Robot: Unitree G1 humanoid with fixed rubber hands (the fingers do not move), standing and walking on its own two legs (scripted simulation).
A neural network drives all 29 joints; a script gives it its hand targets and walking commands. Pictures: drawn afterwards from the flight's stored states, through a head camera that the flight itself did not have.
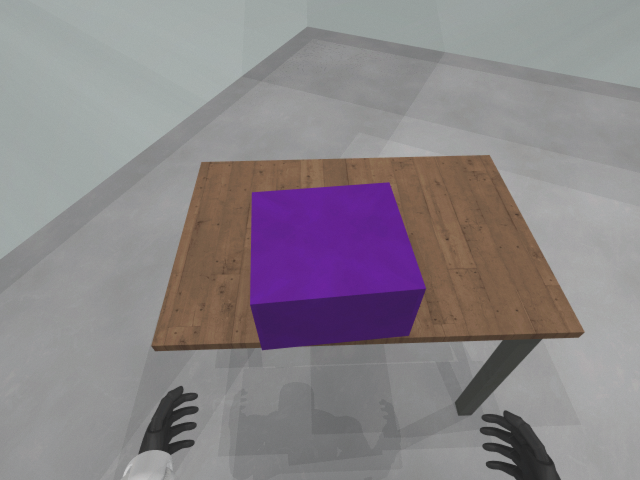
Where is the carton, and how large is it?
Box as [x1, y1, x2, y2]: [250, 182, 425, 349]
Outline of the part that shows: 388,182 252,192 250,305 262,349 408,335 425,287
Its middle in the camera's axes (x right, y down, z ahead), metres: +0.02 +0.04 +0.73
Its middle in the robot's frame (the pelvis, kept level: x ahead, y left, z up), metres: +0.50 +0.04 -0.10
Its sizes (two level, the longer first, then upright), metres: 0.272 0.255 0.155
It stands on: a table, 0.59 m high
